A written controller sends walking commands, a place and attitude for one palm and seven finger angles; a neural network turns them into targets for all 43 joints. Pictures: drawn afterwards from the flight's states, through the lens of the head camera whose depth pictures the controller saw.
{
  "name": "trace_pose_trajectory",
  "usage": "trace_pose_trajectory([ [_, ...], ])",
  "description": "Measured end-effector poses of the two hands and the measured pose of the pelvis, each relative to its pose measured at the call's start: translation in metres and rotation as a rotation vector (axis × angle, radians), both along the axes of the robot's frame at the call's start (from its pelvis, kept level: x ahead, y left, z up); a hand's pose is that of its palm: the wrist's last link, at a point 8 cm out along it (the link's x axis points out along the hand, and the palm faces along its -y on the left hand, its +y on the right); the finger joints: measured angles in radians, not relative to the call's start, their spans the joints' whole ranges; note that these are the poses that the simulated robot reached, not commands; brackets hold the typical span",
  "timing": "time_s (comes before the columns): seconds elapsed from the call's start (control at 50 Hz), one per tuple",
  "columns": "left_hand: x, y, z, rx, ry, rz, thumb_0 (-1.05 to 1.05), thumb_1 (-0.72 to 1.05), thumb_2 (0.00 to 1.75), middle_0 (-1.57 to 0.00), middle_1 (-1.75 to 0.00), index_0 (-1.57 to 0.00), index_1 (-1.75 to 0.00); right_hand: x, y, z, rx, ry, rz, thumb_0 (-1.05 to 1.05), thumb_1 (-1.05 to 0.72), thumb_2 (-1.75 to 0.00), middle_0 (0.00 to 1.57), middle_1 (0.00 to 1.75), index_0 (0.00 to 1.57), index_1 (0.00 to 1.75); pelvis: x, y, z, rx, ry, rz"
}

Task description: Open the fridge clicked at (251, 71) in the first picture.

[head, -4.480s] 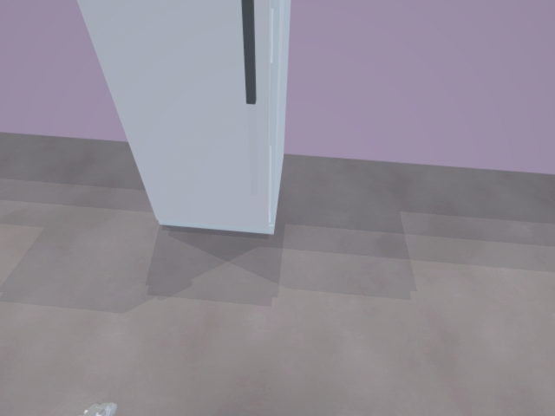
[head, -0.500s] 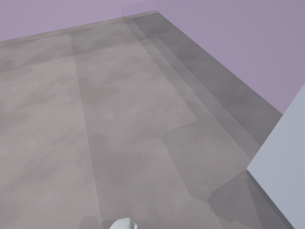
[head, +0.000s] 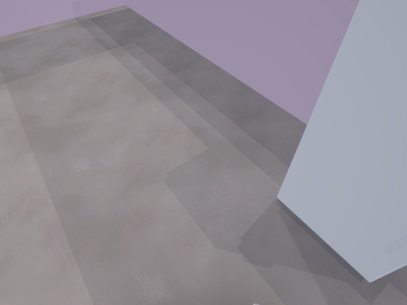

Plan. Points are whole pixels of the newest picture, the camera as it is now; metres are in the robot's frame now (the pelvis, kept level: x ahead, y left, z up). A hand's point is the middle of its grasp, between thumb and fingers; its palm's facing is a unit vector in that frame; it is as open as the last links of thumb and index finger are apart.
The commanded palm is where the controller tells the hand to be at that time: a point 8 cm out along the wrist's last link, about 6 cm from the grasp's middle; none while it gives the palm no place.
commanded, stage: turn to face it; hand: right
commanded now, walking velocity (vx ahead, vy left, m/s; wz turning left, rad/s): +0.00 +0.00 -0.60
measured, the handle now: out of the picture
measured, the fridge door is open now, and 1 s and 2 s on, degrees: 0 0 0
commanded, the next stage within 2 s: take the last steps up to it in 1.36 s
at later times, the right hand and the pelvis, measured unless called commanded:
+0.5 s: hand out of the picture +0.03 -0.25 -0.14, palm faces +0.28 +0.92 -0.27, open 7.4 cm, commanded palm none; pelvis -0.01 -0.01 +0.01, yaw -16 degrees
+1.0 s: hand out of the picture -0.13 -0.21 -0.17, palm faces +0.59 +0.77 -0.23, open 7.4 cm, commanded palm none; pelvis -0.05 -0.02 +0.00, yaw -35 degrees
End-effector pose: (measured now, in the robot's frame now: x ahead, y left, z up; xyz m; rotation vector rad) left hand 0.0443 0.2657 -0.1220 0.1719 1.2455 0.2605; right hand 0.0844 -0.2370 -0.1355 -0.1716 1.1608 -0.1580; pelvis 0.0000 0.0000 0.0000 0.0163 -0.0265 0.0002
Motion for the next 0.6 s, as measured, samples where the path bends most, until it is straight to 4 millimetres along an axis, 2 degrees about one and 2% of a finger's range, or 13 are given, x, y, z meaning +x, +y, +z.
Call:
trace_pose_trajectory([
  [0.06, 0.035, -0.003, 0.006, 0.067, -0.077, -0.073, 0.0, 0.91, 0.9, -0.2, -0.3, -0.19, -0.29, -0.021, -0.033, -0.019, 0.001, 0.05, -0.055, -0.01, -0.91, -0.9, 0.2, 0.3, 0.21, 0.3, 0.0, -0.017, -0.012, 0.003, 0.002, -0.029],
  [0.1, 0.047, -0.01, 0.014, 0.087, -0.108, -0.11, 0.0, 0.91, 0.9, -0.2, -0.3, -0.19, -0.29, -0.034, -0.049, -0.021, -0.011, 0.091, -0.077, 0.0, -0.91, -0.9, 0.2, 0.3, 0.2, 0.3, -0.003, -0.024, -0.011, 0.009, 0.008, -0.037],
  [0.18, 0.053, -0.025, 0.025, 0.093, -0.096, -0.165, 0.0, 0.91, 0.9, -0.2, -0.3, -0.19, -0.29, -0.048, -0.069, -0.007, -0.02, 0.108, -0.117, 0.01, -0.91, -0.9, 0.2, 0.3, 0.2, 0.3, -0.006, -0.032, 0.002, 0.021, 0.026, -0.082],
  [0.26, 0.055, -0.043, 0.026, 0.057, -0.064, -0.208, 0.0, 0.9, 0.9, -0.2, -0.3, -0.19, -0.3, -0.058, -0.077, 0.009, -0.028, 0.086, -0.153, 0.01, -0.91, -0.9, 0.2, 0.3, 0.2, 0.3, -0.007, -0.036, 0.012, 0.021, 0.039, -0.125],
  [0.34, 0.055, -0.058, 0.02, 0.006, -0.047, -0.24, 0.0, 0.9, 0.9, -0.2, -0.3, -0.2, -0.3, -0.066, -0.077, 0.018, -0.041, 0.071, -0.192, 0.01, -0.91, -0.9, 0.2, 0.3, 0.2, 0.3, -0.008, -0.035, 0.015, 0.019, 0.041, -0.172],
  [0.42, 0.053, -0.063, 0.011, -0.038, -0.025, -0.27, 0.0, 0.9, 0.9, -0.2, -0.3, -0.2, -0.3, -0.069, -0.068, 0.023, -0.05, 0.044, -0.229, 0.01, -0.91, -0.9, 0.2, 0.3, 0.2, 0.3, -0.01, -0.027, 0.014, 0.015, 0.04, -0.223],
  [0.52, 0.052, -0.054, -0.004, -0.076, 0.009, -0.309, 0.0, 0.9, 0.9, -0.21, -0.3, -0.2, -0.3, -0.074, -0.045, 0.03, -0.061, -0.005, -0.272, 0.01, -0.91, -0.9, 0.2, 0.3, 0.2, 0.3, -0.016, -0.009, 0.011, 0.006, 0.038, -0.29],
  [0.6, 0.059, -0.038, -0.016, -0.094, 0.027, -0.343, 0.0, 0.9, 0.9, -0.2, -0.3, -0.2, -0.3, -0.095, -0.023, 0.035, -0.085, -0.024, -0.323, 0.01, -0.9, -0.9, 0.2, 0.3, 0.2, 0.3, -0.02, 0.008, 0.007, -0.009, 0.034, -0.343],
])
